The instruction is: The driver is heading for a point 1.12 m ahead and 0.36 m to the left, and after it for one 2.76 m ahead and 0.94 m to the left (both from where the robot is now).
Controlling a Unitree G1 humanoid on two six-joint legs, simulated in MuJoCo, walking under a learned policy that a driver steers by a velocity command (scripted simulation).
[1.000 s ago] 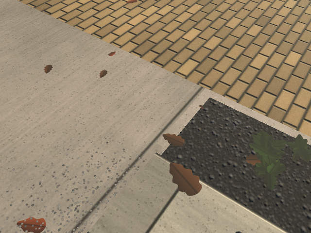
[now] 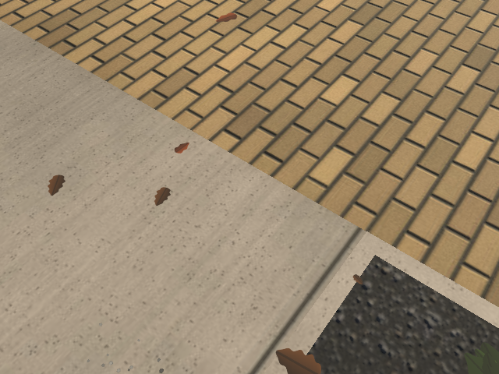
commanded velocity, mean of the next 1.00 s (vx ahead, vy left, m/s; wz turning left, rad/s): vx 0.50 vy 0.00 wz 0.28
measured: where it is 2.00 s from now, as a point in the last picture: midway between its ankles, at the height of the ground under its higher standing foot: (206, 243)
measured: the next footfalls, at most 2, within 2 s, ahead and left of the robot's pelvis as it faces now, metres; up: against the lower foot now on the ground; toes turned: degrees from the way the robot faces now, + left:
left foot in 0.04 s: +0.19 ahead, +0.09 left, +0.00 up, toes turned +4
right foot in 0.56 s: +0.48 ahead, -0.10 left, +0.00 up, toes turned +3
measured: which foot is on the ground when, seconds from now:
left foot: up 0.00-0.02, down 0.04-0.58, up 0.60-1.00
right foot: down 0.00-0.04, up 0.06-0.54, down 0.56-1.00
